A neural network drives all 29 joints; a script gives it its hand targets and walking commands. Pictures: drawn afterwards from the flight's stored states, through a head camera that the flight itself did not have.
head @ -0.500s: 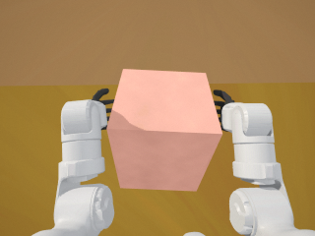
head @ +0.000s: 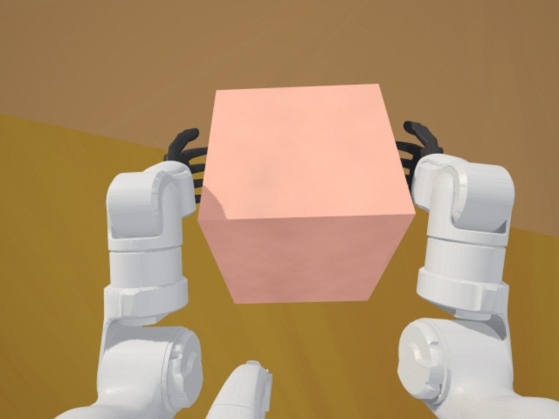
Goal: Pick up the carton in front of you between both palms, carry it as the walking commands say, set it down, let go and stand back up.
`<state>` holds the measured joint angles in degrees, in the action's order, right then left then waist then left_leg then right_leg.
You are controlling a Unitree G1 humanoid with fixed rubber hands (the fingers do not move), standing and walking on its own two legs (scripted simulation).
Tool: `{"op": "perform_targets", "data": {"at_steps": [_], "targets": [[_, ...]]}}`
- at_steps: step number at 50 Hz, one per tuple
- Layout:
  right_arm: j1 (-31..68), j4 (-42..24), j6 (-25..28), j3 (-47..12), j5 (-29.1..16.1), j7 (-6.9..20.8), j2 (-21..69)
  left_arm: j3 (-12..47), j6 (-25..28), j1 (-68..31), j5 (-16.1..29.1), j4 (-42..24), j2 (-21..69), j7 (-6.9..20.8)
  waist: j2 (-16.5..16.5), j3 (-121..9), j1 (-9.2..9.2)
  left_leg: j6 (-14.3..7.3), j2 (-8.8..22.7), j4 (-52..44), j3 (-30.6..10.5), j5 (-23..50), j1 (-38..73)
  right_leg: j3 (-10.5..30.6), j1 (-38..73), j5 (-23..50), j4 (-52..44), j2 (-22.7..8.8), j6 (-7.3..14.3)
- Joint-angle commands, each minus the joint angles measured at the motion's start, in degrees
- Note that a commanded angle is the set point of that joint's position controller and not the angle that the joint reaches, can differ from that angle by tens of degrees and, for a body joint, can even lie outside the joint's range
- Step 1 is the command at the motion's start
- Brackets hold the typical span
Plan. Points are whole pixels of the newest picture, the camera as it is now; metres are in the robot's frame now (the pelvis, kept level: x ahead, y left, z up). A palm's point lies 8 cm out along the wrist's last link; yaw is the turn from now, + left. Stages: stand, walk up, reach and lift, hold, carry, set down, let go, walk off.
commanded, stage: carry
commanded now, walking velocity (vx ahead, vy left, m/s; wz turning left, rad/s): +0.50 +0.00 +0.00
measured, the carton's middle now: (299, 205) +0.40 +0.05 +0.07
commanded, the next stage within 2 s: none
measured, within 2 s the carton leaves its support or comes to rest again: neither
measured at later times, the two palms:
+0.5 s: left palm out of the picture +0.74 +0.14 +0.22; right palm (456, 3) +0.71 -0.16 +0.22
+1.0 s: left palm out of the picture +1.07 +0.17 +0.27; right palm out of the picture +1.05 -0.13 +0.27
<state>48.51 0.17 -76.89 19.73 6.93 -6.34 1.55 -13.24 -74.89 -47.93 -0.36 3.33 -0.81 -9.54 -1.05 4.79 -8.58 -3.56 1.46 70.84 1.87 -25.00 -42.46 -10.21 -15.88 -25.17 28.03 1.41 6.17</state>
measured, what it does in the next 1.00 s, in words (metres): climbs: left foot 0.04 m higher, then right foot 0.05 m higher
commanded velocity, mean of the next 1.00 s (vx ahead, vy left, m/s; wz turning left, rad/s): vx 0.50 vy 0.00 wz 0.00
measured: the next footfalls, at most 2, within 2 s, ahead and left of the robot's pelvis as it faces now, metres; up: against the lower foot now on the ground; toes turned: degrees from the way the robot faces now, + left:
left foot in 0.14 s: +0.32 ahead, +0.12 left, +0.04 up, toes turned +6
right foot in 0.54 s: +0.57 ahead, -0.09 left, +0.09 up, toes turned -10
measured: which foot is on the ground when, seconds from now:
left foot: up 0.00-0.12, down 0.14-0.58, up 0.60-0.90, down 0.92-1.00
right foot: down 0.00-0.18, up 0.20-0.52, down 0.54-0.94, up 0.96-1.00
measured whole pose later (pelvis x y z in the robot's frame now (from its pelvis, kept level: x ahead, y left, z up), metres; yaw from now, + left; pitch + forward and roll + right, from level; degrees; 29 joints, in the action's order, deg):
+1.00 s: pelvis +0.68 +0.04 +0.09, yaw -1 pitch +3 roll +2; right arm 50.1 8.9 -75.6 15.2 6.3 -6.9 0.5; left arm -15.8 -76.3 -49.2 -2.0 8.6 -2.8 -7.9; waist -1.6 -2.0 1.8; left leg -3.1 -0.4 42.5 9.8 -23.1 -31.6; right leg -0.8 -18.0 -32.1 60.5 -3.8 1.1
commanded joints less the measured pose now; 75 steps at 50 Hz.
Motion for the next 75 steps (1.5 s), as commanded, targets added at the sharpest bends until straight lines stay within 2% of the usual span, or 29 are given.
{"op": "perform_targets", "data": {"at_steps": [1, 5, 7, 8, 9, 10, 13, 15, 21, 25, 27, 28, 29, 30, 33, 43, 46, 47, 48, 49, 52, 60, 63, 66, 67, 68, 69, 72, 75], "targets": [[37.29, -0.56, 1.70, -33.21, -16.89, 9.02, 49.58, 37.32, 0.31, -52.12, 30.38, -10.16, 65.83, 16.90, -2.37, -30.84, 3.70, 1.02, 1.95, -14.24, 0.88, 2.42, -1.63, 18.79, 23.84, 17.70, -9.71, -15.66, 8.04], [37.21, 3.48, 0.33, -35.51, -18.80, 9.67, 50.44, 34.42, -1.19, -46.14, 26.48, -2.25, 62.74, 17.07, -6.63, -27.67, 4.93, -0.02, -3.12, -30.10, 9.80, 6.95, 11.92, 9.43, 19.63, 31.64, -7.80, -13.76, 4.74], [36.88, 7.04, 0.13, -35.70, -20.51, 10.44, 52.51, 32.54, -1.71, -44.12, 24.63, 1.37, 62.00, 17.14, -5.44, -32.93, 10.94, -2.11, -7.69, -37.10, 14.93, 8.99, 32.89, 1.18, 13.72, 50.23, 7.90, -11.93, 0.85], [35.60, 8.35, 0.27, -35.59, -21.83, 10.91, 53.69, 31.67, -1.80, -43.63, 23.31, 2.42, 61.56, 17.18, -2.42, -39.00, 14.62, -3.39, -3.43, -37.04, 7.01, 6.39, 50.75, 1.16, 3.55, 40.17, 19.62, -10.65, -1.79], [36.93, 8.25, 1.00, -35.80, -22.54, 11.35, 53.58, 30.09, -1.88, -43.51, 22.07, 2.45, 61.26, 17.30, 13.91, -45.20, 15.16, -12.53, 14.23, -45.29, -28.09, -8.92, 62.56, 2.58, -12.98, 21.64, 38.87, -3.68, -5.50], [38.11, 8.62, 1.05, -37.06, -24.37, 11.90, 57.22, 29.91, -1.95, -44.16, 21.12, 3.07, 60.91, 17.20, 16.48, -40.63, 15.28, -16.32, 17.71, -53.34, -44.86, 4.89, 62.96, 9.10, -24.99, -4.86, 51.62, 4.15, -5.20], [49.12, -0.76, 1.58, -41.45, -32.66, 13.37, 63.85, 26.73, -1.15, -41.82, 17.56, 2.93, 60.31, 15.70, -1.53, -33.55, 13.41, -11.57, 16.21, -44.91, -26.32, 26.35, 55.02, 13.55, -32.59, -1.30, 57.92, -2.69, -2.23], [54.88, -5.03, 2.10, -42.86, -36.31, 13.78, 66.46, 25.26, -0.63, -40.90, 15.76, 1.40, 58.91, 14.51, 1.31, -33.92, 11.41, -8.29, 14.24, -47.65, -20.50, 16.37, 51.18, 12.72, -29.86, 0.47, 51.11, -4.26, -1.79], [51.79, -4.94, 1.37, -41.12, -36.42, 13.67, 63.23, 26.82, -1.01, -41.35, 13.62, -2.62, 55.09, 11.57, 6.24, -30.66, 12.86, -10.12, 13.90, -53.43, -11.53, 14.69, 49.79, 7.53, -31.63, 0.80, 32.56, -5.82, -3.82], [45.63, 1.50, 0.62, -39.36, -32.84, 13.80, 60.98, 28.48, -1.83, -38.47, 13.69, 1.00, 55.14, 12.14, 9.45, -29.15, 11.42, -6.64, 11.48, -51.35, -1.62, 28.99, 45.67, -1.64, -17.41, 3.19, 15.51, -0.90, -2.66], [42.53, 5.25, 0.58, -38.20, -31.03, 13.88, 60.75, 28.97, -1.56, -37.90, 14.71, 4.19, 56.90, 13.05, 8.06, -34.14, 5.60, -2.65, 8.88, -35.28, 6.59, 51.07, 38.51, -7.52, 6.14, 7.88, 6.88, 4.63, -0.68], [42.34, 6.12, 0.70, -37.75, -29.66, 13.96, 60.24, 28.93, -1.25, -36.36, 15.93, 6.00, 58.04, 13.63, 4.65, -40.26, 1.90, 0.22, 7.34, -23.26, 6.89, 42.95, 28.38, 0.17, 24.66, 6.47, 5.87, 0.66, 0.85], [42.18, 6.42, 0.60, -36.51, -28.59, 14.28, 61.02, 29.11, -0.38, -37.28, 16.38, 5.48, 58.10, 14.13, -12.33, -45.83, 1.92, 4.09, 0.66, -5.20, 5.29, 21.79, 10.65, 35.91, 36.85, -5.90, -1.23, -17.24, 10.17], [43.54, 6.26, 0.73, -36.36, -27.53, 14.29, 59.89, 30.18, -0.04, -38.66, 18.26, 4.54, 60.58, 14.70, -15.52, -40.72, 0.78, 3.92, -5.96, 7.41, -0.57, -4.90, -0.93, 51.36, 36.25, 7.48, -9.82, -20.73, 14.24], [40.53, 5.67, 1.67, -33.77, -24.35, 12.48, 59.06, 35.12, 0.61, -50.24, 25.97, -5.70, 66.74, 16.05, 1.23, -35.46, 3.03, 0.61, 0.00, 14.21, -4.49, -1.90, -7.62, 33.87, 29.01, 24.68, -1.20, -18.77, 10.08], [37.26, 1.71, 0.72, -34.88, -19.75, 8.74, 51.44, 35.61, -0.62, -48.35, 27.99, -7.07, 63.52, 16.74, -7.46, -30.16, 4.97, 0.93, -0.38, -26.99, 6.04, 4.10, 9.86, 12.47, 15.83, 15.35, -8.73, -15.07, 5.06], [35.85, 7.30, 0.26, -35.00, -21.09, 10.01, 52.18, 33.86, -1.51, -45.19, 25.59, -1.32, 61.99, 16.63, -2.31, -34.61, 12.24, -1.13, -6.92, -36.68, 14.66, 7.51, 37.62, 2.24, 6.91, 35.53, 9.46, -12.26, 0.44], [34.04, 9.39, 0.38, -34.78, -22.24, 10.55, 53.09, 32.88, -1.72, -44.64, 24.18, 0.24, 60.95, 16.59, 3.51, -40.14, 15.40, -2.49, 0.12, -37.46, 2.66, 2.35, 54.27, 1.82, -3.56, 24.81, 23.11, -10.68, -2.71], [35.53, 10.15, 0.95, -35.10, -22.68, 11.00, 52.80, 31.43, -2.02, -43.94, 23.02, 1.23, 60.72, 16.67, 21.45, -44.05, 14.41, -11.51, 17.32, -48.51, -34.91, -8.51, 63.33, 3.79, -19.78, 3.86, 39.46, -1.56, -6.48], [36.97, 9.78, 0.97, -35.92, -24.37, 11.61, 55.79, 30.84, -1.91, -45.63, 21.78, 1.82, 59.95, 16.43, 16.60, -38.90, 14.62, -14.25, 18.94, -53.96, -45.15, 1.05, 62.51, 10.14, -29.36, -7.24, 50.38, 2.10, -5.61], [48.44, 0.21, 1.40, -40.13, -31.87, 13.10, 62.23, 27.80, -1.40, -42.92, 18.60, 2.60, 60.21, 15.16, -0.12, -33.46, 13.42, -10.95, 16.19, -44.75, -25.93, 25.23, 54.66, 12.70, -34.40, -1.90, 56.54, -3.48, -3.17], [50.49, -3.22, 0.62, -39.58, -35.42, 13.71, 62.00, 26.78, -1.76, -40.91, 14.36, -0.70, 55.94, 11.43, 6.55, -30.62, 12.68, -9.32, 13.50, -52.57, -10.76, 16.17, 50.21, 7.08, -32.83, 1.45, 32.04, -5.65, -4.17], [46.10, 2.30, 0.40, -38.55, -32.96, 14.13, 61.23, 27.51, -2.03, -38.51, 13.72, 2.71, 56.14, 12.04, 8.63, -27.95, 12.01, -6.45, 11.33, -53.60, -2.97, 24.37, 45.17, -0.08, -20.59, 5.90, 16.32, -2.09, -3.53], [43.08, 6.82, 0.91, -37.29, -30.74, 14.42, 61.50, 28.05, -1.35, -38.19, 15.13, 6.38, 58.66, 13.41, 8.71, -33.37, 5.30, -1.46, 8.89, -34.56, 7.23, 53.65, 39.48, -8.20, 5.76, 10.21, 5.84, 4.87, -1.15], [43.42, 7.21, 1.15, -36.78, -29.58, 14.40, 61.61, 28.17, -0.87, -37.80, 16.34, 7.52, 59.54, 13.91, 5.50, -39.19, 2.61, 1.31, 6.49, -22.51, 7.41, 47.06, 28.06, -0.67, 23.66, 8.74, 5.34, 1.63, 1.03], [44.53, 5.78, 1.28, -36.21, -28.82, 14.48, 61.72, 29.06, 0.10, -39.42, 17.47, 5.81, 60.20, 14.37, -8.66, -43.04, 1.55, 4.15, 1.01, -4.96, 5.96, 28.30, 11.75, 29.62, 34.01, -5.96, -1.41, -13.22, 8.28], [45.86, 4.89, 1.40, -36.53, -27.96, 14.27, 60.21, 30.29, 0.42, -41.22, 19.44, 4.06, 62.02, 14.86, -14.27, -38.07, 2.25, 3.55, -5.66, 8.22, -0.11, -1.07, 1.27, 47.21, 31.31, 12.22, -9.36, -19.74, 12.25], [43.70, 3.23, 1.54, -34.25, -25.63, 11.83, 58.25, 34.51, 0.34, -51.80, 26.58, -6.69, 65.67, 15.70, 0.18, -35.37, 4.06, -0.17, 0.11, 14.38, -5.11, 0.18, -4.24, 33.38, 25.38, 28.60, -1.60, -19.68, 10.37], [42.85, -0.23, 1.15, -33.60, -23.56, 9.66, 55.72, 35.85, -0.05, -55.99, 30.30, -12.16, 66.44, 16.09, -2.91, -34.84, 5.25, -0.11, 1.54, 3.61, -3.24, 2.41, -2.47, 26.89, 21.08, 21.18, -4.44, -17.66, 7.27]]}}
